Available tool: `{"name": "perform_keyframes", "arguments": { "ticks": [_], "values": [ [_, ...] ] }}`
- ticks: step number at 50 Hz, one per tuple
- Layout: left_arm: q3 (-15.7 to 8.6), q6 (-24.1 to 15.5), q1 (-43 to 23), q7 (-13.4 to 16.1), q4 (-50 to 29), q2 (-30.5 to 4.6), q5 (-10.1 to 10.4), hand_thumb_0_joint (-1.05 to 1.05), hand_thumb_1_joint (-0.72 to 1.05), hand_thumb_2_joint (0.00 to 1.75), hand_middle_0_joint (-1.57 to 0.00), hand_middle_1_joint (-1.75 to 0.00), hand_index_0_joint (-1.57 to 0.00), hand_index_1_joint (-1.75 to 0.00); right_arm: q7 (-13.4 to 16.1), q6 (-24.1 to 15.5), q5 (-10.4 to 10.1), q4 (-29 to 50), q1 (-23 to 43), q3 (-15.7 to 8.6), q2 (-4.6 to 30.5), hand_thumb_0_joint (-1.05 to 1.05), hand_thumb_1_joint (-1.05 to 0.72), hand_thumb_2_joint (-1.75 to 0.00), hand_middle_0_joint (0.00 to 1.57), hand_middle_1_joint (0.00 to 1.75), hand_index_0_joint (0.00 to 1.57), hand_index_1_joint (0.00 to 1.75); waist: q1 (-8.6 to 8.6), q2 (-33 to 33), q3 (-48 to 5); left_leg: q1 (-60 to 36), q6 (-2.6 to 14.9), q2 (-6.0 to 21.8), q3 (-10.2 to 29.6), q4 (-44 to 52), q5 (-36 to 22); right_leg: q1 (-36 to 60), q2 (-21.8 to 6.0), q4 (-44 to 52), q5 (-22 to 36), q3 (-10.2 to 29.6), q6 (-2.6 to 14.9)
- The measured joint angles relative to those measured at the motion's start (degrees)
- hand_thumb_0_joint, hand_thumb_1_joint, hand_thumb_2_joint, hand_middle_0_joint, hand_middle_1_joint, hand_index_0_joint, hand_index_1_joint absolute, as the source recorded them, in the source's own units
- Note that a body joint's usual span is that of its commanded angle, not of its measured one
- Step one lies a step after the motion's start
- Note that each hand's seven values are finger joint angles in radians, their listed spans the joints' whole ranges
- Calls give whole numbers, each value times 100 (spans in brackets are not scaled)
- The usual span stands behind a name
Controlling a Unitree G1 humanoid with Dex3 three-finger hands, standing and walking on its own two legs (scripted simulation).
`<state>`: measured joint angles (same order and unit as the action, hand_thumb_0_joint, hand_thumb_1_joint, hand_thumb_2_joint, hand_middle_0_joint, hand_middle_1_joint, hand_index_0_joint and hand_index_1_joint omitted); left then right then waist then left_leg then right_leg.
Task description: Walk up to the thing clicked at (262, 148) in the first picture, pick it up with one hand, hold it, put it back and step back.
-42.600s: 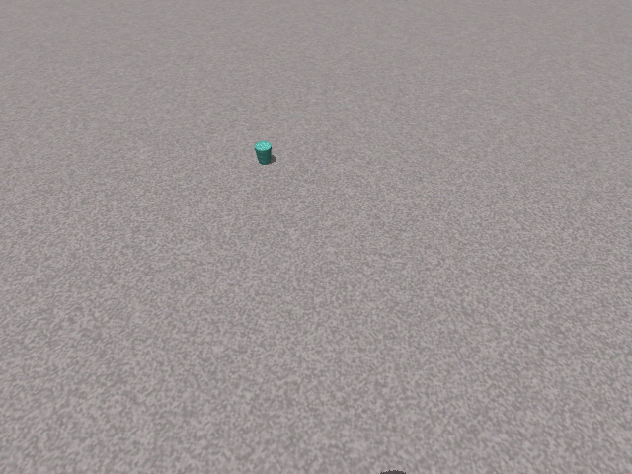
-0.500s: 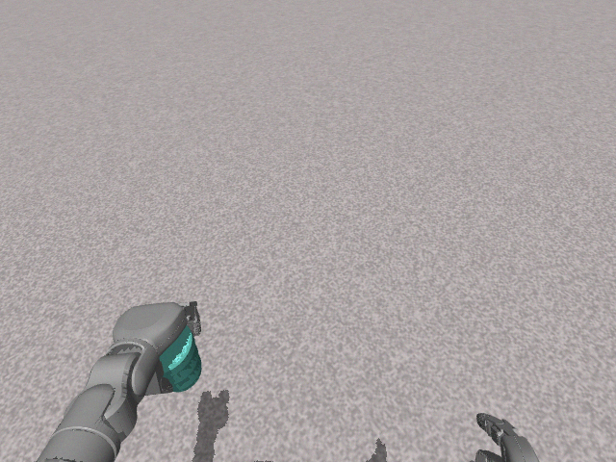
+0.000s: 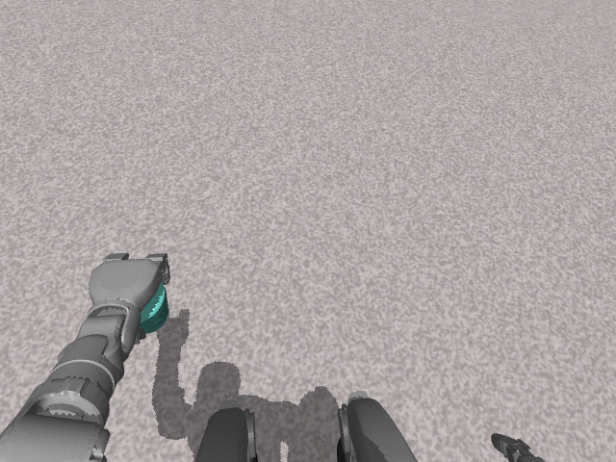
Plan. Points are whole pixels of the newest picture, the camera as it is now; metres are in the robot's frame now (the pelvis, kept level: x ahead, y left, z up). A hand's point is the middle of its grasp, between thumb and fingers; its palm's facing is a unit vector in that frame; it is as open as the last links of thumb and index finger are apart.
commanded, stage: crouch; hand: left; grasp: from above
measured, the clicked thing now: (141, 306) +0.39 +0.24 -0.15
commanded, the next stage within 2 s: lower in 1.38 s
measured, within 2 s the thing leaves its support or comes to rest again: neither
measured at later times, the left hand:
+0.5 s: hand (169, 326) +0.41 +0.25 -0.34, palm faces -0.44 +0.01 -0.90, open 10.4 cm
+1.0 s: hand (178, 328) +0.43 +0.25 -0.43, palm faces -0.45 -0.01 -0.89, open 10.4 cm
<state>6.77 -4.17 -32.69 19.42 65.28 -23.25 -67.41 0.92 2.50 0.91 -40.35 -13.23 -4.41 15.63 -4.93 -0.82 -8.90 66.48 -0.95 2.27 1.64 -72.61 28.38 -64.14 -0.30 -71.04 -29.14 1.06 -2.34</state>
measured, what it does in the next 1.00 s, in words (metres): lowers itself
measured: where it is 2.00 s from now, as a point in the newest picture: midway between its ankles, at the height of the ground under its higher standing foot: outside the picture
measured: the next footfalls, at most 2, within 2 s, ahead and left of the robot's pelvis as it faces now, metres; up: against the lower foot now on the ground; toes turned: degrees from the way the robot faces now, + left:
none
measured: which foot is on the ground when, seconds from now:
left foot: down 0.00-1.00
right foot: down 0.00-1.00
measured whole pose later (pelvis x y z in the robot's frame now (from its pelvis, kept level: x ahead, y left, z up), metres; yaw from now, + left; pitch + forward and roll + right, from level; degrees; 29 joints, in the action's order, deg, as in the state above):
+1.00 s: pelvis -0.04 +0.00 -0.27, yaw -5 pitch +36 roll -7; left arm -3.8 -9.7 -52.1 20.0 77.6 -38.1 -71.4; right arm -6.2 -2.1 6.9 -42.7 -8.6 0.1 14.9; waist -11.3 -0.1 -6.0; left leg 125.1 -1.8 1.2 7.9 -127.4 38.4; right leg -120.5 1.9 -124.1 -39.7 -1.3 -3.3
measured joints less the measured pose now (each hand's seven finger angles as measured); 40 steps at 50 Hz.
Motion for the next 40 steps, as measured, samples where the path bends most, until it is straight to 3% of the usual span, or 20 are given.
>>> {"name": "perform_keyframes", "arguments": {
  "ticks": [6, 14, 20, 27, 40],
  "values": [
    [-280, 12, -348, 65, 85, -201, -32, 2, -14, 85, -42, -104, -50, -101, 6, -96, 118, -128, -84, -22, -70, 1, -91, -90, 20, 30, 20, 30, -162, -131, -193, 1530, 44, -7, 58, -1303, 348, -1493, 29, -1267, -345, 8, -35],
    [-539, -90, -844, -31, 414, -486, 9, 2, -14, 85, -41, -105, -49, -102, -90, -241, 228, -178, -8, 124, -238, 1, -91, -90, 21, 30, 21, 30, -306, -206, -180, 3035, 64, -32, 148, -2548, 574, -2952, 56, -2490, -598, -9, -47],
    [-683, -343, -1028, -33, 464, -705, -172, 2, -14, 84, -41, -104, -50, -101, -236, -393, 312, -195, 103, 259, -269, 1, -91, -89, 21, 30, 21, 30, -366, -164, -218, 3998, 41, -62, 272, -3348, 724, -3858, 70, -3260, -771, -78, -61],
    [-860, -440, -1311, 138, 610, -944, -339, 2, -14, 82, -42, -103, -51, -100, -423, -517, 448, -224, 366, 316, -232, 1, -91, -90, 21, 30, 21, 30, -437, -69, -111, 4763, -11, -99, 427, -4131, 874, -4560, 90, -4006, -946, -172, -69],
    [-946, -394, -1659, 93, 879, -1212, -329, 2, -15, 83, -44, -103, -52, -99, -619, -505, 535, -190, 540, 347, -137, 0, -92, -90, 21, 30, 21, 30, -510, 49, 106, 5445, -51, -90, 552, -4961, 1009, -5225, 171, -4796, -1061, -219, -82]
  ]
}}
